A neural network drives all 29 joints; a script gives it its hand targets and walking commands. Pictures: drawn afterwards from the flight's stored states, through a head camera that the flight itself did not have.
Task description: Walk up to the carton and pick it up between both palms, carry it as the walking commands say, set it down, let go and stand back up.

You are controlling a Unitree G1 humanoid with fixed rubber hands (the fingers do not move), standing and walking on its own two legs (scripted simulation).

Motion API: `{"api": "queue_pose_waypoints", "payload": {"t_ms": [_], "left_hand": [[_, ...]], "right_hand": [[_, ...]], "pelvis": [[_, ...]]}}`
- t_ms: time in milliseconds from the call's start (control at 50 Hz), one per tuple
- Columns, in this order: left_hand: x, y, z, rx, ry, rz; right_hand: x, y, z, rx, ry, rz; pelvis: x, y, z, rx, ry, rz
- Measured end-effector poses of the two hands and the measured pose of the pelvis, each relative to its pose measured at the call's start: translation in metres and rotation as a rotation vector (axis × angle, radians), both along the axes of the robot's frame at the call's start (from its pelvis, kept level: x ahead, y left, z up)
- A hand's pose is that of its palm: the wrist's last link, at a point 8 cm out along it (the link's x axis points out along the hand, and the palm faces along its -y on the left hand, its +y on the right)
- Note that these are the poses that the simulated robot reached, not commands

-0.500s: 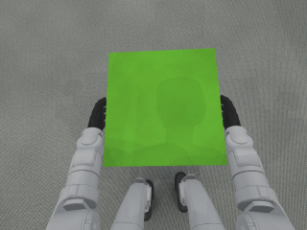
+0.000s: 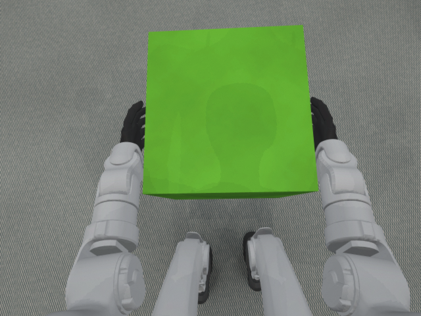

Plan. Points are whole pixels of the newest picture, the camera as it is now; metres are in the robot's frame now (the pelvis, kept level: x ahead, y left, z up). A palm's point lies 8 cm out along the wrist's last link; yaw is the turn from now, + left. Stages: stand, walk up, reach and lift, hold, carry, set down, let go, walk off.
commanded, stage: set down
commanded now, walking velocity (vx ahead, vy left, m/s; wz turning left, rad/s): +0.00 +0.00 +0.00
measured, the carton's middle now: (225, 130) +0.47 +0.00 -0.15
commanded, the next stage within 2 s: none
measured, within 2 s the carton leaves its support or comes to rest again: neither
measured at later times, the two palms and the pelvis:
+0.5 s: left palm (155, 163) +0.40 +0.17 -0.20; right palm (307, 158) +0.42 -0.19 -0.22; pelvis -0.06 -0.03 -0.09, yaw +3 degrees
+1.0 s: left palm (156, 158) +0.44 +0.19 -0.31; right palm (285, 147) +0.47 -0.16 -0.31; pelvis -0.07 -0.01 -0.14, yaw +1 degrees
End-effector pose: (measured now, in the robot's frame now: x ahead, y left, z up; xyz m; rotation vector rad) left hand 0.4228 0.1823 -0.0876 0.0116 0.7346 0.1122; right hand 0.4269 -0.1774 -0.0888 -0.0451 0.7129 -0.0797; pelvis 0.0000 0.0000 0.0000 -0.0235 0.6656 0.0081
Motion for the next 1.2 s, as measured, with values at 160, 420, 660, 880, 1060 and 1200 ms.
{"api": "queue_pose_waypoints", "payload": {"t_ms": [160, 420, 660, 880, 1060, 1200], "left_hand": [[0.002, -0.007, -0.023, 0.002, 0.012, 0.015], [-0.028, -0.019, -0.104, 0.036, 0.031, 0.056], [0.002, -0.014, -0.132, 0.057, 0.019, 0.037], [0.02, 0.004, -0.182, 0.009, 0.012, 0.052], [0.014, 0.01, -0.238, 0.014, 0.002, 0.087], [0.026, 0.001, -0.23, 0.034, -0.016, 0.068]], "right_hand": [[0.002, -0.008, -0.026, 0.038, 0.012, -0.006], [-0.02, -0.017, -0.12, 0.037, 0.037, 0.029], [0.011, -0.011, -0.148, 0.073, 0.028, -0.024], [0.036, 0.007, -0.182, 0.011, 0.02, 0.014], [0.038, 0.013, -0.238, -0.005, 0.01, 0.053], [0.041, 0.004, -0.237, 0.004, -0.008, 0.037]], "pelvis": [[0.005, -0.003, -0.012, 0.003, 0.071, 0.005], [-0.036, -0.025, -0.069, 0.045, 0.049, 0.01], [-0.078, -0.028, -0.117, 0.061, -0.078, 0.01], [-0.065, -0.013, -0.132, 0.032, -0.048, 0.012], [-0.072, -0.003, -0.148, 0.009, -0.122, 0.018], [-0.077, -0.002, -0.166, 0.008, -0.148, 0.019]]}}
